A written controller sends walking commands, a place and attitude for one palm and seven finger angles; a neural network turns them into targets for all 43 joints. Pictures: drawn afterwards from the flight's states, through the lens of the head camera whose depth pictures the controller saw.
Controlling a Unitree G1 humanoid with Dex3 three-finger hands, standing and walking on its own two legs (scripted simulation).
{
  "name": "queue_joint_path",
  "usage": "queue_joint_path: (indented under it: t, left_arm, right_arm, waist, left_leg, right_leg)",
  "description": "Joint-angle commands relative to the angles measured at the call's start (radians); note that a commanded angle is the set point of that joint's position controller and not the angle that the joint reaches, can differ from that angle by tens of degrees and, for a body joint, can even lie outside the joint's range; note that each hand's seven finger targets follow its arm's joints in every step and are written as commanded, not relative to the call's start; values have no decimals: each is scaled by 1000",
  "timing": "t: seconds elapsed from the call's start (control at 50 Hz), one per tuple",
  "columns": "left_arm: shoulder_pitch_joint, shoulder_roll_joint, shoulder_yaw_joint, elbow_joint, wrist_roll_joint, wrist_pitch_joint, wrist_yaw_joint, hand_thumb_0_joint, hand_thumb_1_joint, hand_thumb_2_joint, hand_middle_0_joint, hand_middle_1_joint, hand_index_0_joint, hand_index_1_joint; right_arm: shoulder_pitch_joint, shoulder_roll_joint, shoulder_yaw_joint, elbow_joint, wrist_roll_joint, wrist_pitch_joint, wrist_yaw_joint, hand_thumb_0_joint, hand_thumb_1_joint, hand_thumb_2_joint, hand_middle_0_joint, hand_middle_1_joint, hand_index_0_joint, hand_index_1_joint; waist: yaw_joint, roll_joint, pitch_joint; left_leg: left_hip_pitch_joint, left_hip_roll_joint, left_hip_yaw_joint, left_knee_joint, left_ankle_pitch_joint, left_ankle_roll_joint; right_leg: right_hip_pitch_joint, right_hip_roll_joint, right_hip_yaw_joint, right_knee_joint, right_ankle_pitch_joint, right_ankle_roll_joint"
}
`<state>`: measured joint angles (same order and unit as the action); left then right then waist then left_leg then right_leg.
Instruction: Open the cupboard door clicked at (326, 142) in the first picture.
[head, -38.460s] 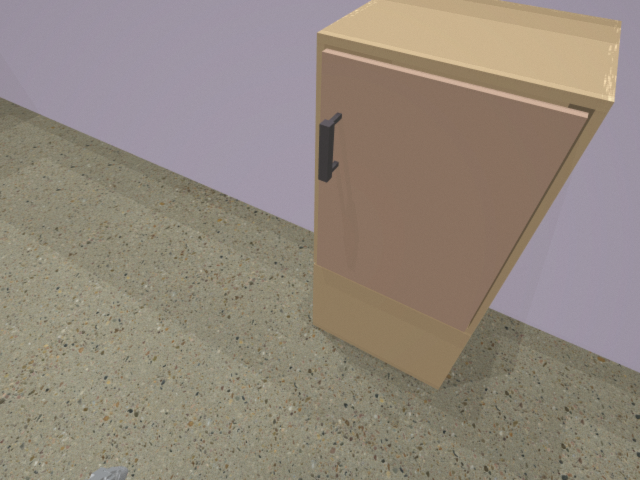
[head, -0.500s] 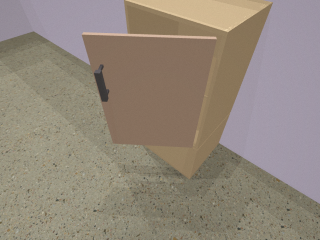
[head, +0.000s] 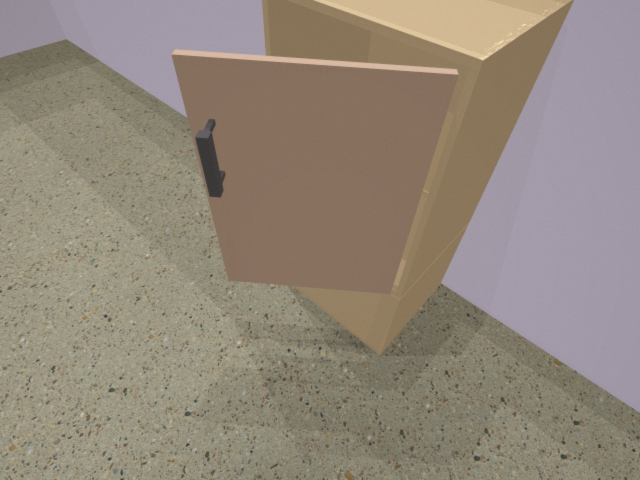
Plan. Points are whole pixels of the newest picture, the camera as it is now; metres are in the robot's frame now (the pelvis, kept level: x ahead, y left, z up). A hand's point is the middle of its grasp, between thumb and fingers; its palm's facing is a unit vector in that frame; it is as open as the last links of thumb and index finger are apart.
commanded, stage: shuffle to correct the standing spot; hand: left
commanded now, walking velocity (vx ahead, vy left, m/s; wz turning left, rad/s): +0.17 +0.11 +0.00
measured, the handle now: (213, 158) +0.61 +0.24 +0.04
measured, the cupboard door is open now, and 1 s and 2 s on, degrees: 38 38 38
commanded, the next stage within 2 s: come to a stop and stand still in 0.12 s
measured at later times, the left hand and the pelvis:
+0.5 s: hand (199, 439) +0.20 +0.19 -0.16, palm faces +0.02 -0.97 -0.25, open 7.3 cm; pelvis +0.09 +0.00 -0.01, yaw +2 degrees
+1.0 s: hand out of the picture +0.05 +0.25 -0.16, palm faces +0.07 -0.95 -0.30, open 7.3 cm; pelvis +0.05 +0.05 -0.01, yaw +1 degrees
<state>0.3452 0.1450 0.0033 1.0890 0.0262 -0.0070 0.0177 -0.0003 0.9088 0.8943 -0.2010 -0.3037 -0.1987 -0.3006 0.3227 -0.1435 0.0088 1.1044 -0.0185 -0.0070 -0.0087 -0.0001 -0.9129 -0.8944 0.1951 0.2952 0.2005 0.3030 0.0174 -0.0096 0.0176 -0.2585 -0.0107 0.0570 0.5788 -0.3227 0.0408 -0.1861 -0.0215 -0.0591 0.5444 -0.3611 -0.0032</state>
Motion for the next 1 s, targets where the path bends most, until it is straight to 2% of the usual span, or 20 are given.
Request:
queue_joint_path:
  t: [0.0, 0.06, 0.08, 0.1, 0.14, 0.22, 0.36, 0.4, 0.42, 0.44, 0.46, 0.5, 0.56, 0.7, 0.72, 0.74, 0.8, 0.84, 0.88, 0.98]
  left_arm:
    - [94, 165, 48, -21, 0, -25, 14, 0, 900, 900, -200, -300, -200, -300]
    - [38, 124, 44, -39, 3, -17, 9, 0, 900, 900, -200, -300, -200, -300]
    - [13, 94, 36, -53, 1, -19, 7, 0, 900, 900, -200, -300, -200, -300]
    - [-47, 73, 26, -81, 1, -24, 10, 0, 900, 900, -200, -300, -200, -300]
    - [-122, 95, 35, -108, -1, -32, 11, 0, 900, 900, -200, -300, -200, -300]
    - [-139, 41, 31, -112, -2, -14, -12, 0, 900, 900, -200, -300, -200, -300]
    - [-131, 82, 35, -130, -9, -9, 8, 0, 900, 900, -200, -300, -200, -300]
    - [-69, 137, 48, -122, -5, -18, 14, 0, 900, 900, -200, -300, -200, -300]
    - [-22, 168, 55, -111, -2, -23, 22, 0, 900, 900, -200, -300, -200, -300]
    - [22, 202, 63, -102, -1, -24, 29, 0, 900, 900, -200, -300, -200, -300]
    - [60, 232, 66, -94, -5, -22, 28, 0, 900, 900, -200, -300, -200, -300]
    - [-41, 199, 59, -125, -2, -16, 35, 0, 900, 900, -200, -300, -200, -300]
    - [-163, 184, 61, -181, 5, 4, 34, 0, 900, 900, -200, -300, -200, -300]
    - [-156, 208, 74, -195, -1, 27, 17, 0, 900, 900, -200, -300, -200, -300]
    - [-147, 174, 65, -205, -4, 34, 15, 0, 900, 900, -200, -300, -200, -300]
    - [-86, 175, 45, -171, -17, 18, 49, 0, 900, 900, -200, -300, -200, -300]
    - [-96, 162, 33, -199, -4, 37, 23, 0, 900, 900, -200, -300, -200, -300]
    - [-72, 150, 33, -184, 8, 48, 11, 0, 900, 900, -200, -300, -200, -300]
    - [-7, 122, 28, -159, 8, 40, 4, 0, 900, 900, -200, -300, -200, -300]
    - [-26, 157, 28, -167, 2, 9, 2, 0, 900, 900, -200, -300, -200, -300]
  right_arm:
    - [2, -63, -17, -72, -6, -28, -2, 0, -900, -900, 200, 300, 200, 300]
    - [116, -86, -18, -30, -3, -44, -5, 0, -900, -900, 200, 300, 200, 300]
    - [207, -147, -29, -2, -9, -51, -15, 0, -900, -900, 200, 300, 200, 300]
    - [283, -166, -32, 19, -11, -51, -28, 0, -900, -900, 200, 300, 200, 300]
    - [286, -140, -21, 13, -8, -56, -37, 0, -900, -900, 200, 300, 200, 300]
    - [156, -125, -21, -36, -11, -63, -36, 0, -900, -900, 200, 300, 200, 300]
    - [94, -164, -35, -49, 0, -50, -46, 0, -900, -900, 200, 300, 200, 300]
    - [87, -177, -51, -60, 12, -43, -44, 0, -900, -900, 200, 300, 200, 300]
    - [94, -135, -49, -63, 16, -38, -39, 0, -900, -900, 200, 300, 200, 300]
    - [128, -103, -53, -69, 17, -31, -37, 0, -900, -900, 200, 300, 200, 300]
    - [140, -78, -56, -78, 23, -19, -40, 0, -900, -900, 200, 300, 200, 300]
    - [67, -49, -55, -89, 19, 10, -41, 0, -900, -900, 200, 300, 200, 300]
    - [70, -34, -55, -86, 11, 30, -23, 0, -900, -900, 200, 300, 200, 300]
    - [106, -34, -52, -96, 7, 14, -10, 0, -900, -900, 200, 300, 200, 300]
    - [113, -62, -58, -98, 8, 9, -12, 0, -900, -900, 200, 300, 200, 300]
    - [2, -173, -83, -177, 14, 11, -15, 0, -900, -900, 200, 300, 200, 300]
    - [-118, -159, -67, -284, -5, 8, -6, 0, -900, -900, 200, 300, 200, 300]
    - [-143, -162, -62, -316, -5, 13, -8, 0, -900, -900, 200, 300, 200, 300]
    - [-132, -187, -65, -319, -4, 19, -3, 0, -900, -900, 200, 300, 200, 300]
    - [-32, -167, -57, -289, -1, 8, -4, 0, -900, -900, 200, 300, 200, 300]
  waist:
    - [5, -129, 112]
    - [-44, 70, 81]
    - [-72, 234, 34]
    - [-100, 323, 47]
    - [-99, 179, 53]
    - [-38, 78, 72]
    - [3, 93, -13]
    - [35, 56, -49]
    - [43, -8, -78]
    - [42, -106, -127]
    - [43, -165, -178]
    - [20, -193, -106]
    - [-30, -158, -46]
    - [-51, -117, -70]
    - [-52, -33, -52]
    - [-44, 239, -169]
    - [-10, 441, -4]
    - [9, 286, 171]
    - [26, 51, 183]
    - [-24, -39, 80]
  left_leg:
    - [-149, 28, 18, 35, -33, -10]
    - [87, 77, -65, -117, 207, 27]
    - [218, 202, -240, -166, 420, 104]
    - [341, 306, -380, -234, 681, 191]
    - [364, 351, -374, -199, 888, 268]
    - [214, 262, -233, -269, 713, 218]
    - [212, 202, -116, -149, 1010, 95]
    - [194, 173, -123, -52, 914, 45]
    - [93, 135, -113, 29, 736, 12]
    - [-70, 40, -67, 183, 377, -22]
    - [-125, -40, -37, 370, -240, -46]
    - [-128, 12, -110, 505, -346, -44]
    - [-94, 23, -64, 445, -242, -58]
    - [129, -8, 33, -61, 53, -63]
    - [172, 38, -15, -152, 62, -53]
    - [53, 122, 31, -88, 74, -59]
    - [-161, 177, -204, -284, -107, 23]
    - [-342, 200, -230, -353, -317, 50]
    - [-356, 176, -196, -323, -352, 45]
    - [-105, 87, -149, -235, -258, 21]
  right_leg:
    - [6, -257, 273, -224, 39, -159]
    - [-121, -98, 62, 11, 103, -86]
    - [-234, -8, -53, 226, 12, -44]
    - [-428, 34, -59, 427, -249, -28]
    - [-517, -35, 16, 596, -257, -41]
    - [-414, -51, -12, 510, -114, -28]
    - [-141, 3, -27, 91, 159, -22]
    - [-6, -6, -19, -64, 347, -30]
    - [109, -85, 74, -35, 641, -57]
    - [240, -254, 256, 44, 1058, -156]
    - [269, -422, 335, -2, 1304, -285]
    - [65, -406, 320, -93, 1046, -319]
    - [-107, -306, 191, -149, 710, -240]
    - [-226, -192, 169, -102, 167, -118]
    - [-271, -139, 133, -33, 54, -77]
    - [-53, -129, 94, 22, 152, -55]
    - [-131, -10, -5, 135, -12, -26]
    - [-124, 1, 1, 172, 10, -27]
    - [-89, 6, 15, 128, 62, -20]
    - [-207, -40, 172, -101, -128, -43]
